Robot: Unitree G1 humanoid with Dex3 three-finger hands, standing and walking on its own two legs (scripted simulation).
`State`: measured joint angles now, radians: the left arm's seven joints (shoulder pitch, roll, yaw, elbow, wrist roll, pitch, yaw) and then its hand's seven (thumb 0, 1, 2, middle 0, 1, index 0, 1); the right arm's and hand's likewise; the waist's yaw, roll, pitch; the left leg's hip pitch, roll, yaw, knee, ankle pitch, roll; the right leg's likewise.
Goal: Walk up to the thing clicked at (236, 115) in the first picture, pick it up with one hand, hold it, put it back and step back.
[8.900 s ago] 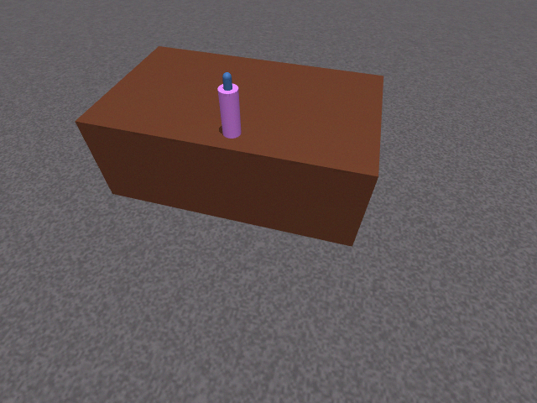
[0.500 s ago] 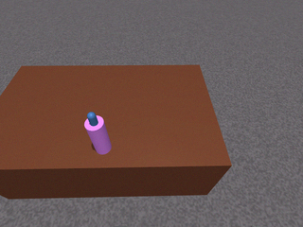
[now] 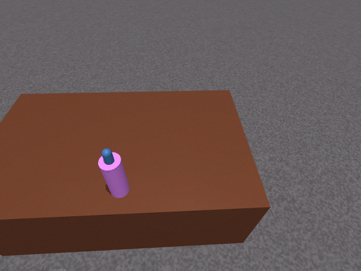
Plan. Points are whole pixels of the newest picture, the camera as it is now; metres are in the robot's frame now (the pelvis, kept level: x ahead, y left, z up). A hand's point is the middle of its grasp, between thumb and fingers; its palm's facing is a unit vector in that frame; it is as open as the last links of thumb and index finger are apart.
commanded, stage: walk up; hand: left
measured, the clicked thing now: (113, 172) +0.48 +0.23 -0.20
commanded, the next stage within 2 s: stand in 0.62 s
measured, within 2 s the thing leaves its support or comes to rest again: neither
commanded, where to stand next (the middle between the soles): +0.07 +0.01 m, yaw +3 degrees
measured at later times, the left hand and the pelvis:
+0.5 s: hand out of the picture +0.10 +0.25 -0.15, palm faces -0.01 -0.94 -0.34, open 7.4 cm; pelvis +0.01 +0.00 +0.01, yaw +0 degrees
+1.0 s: hand out of the picture +0.09 +0.25 -0.14, palm faces -0.02 -0.94 -0.34, open 7.4 cm; pelvis +0.00 +0.00 +0.01, yaw +0 degrees
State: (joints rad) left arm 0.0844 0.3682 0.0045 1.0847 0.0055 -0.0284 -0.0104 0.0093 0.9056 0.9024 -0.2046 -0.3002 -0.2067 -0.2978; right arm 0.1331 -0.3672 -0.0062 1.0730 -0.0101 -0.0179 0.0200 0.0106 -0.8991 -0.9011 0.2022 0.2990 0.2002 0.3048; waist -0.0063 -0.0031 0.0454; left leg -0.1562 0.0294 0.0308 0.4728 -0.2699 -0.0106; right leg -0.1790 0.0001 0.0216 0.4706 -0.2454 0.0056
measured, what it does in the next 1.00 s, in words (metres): stands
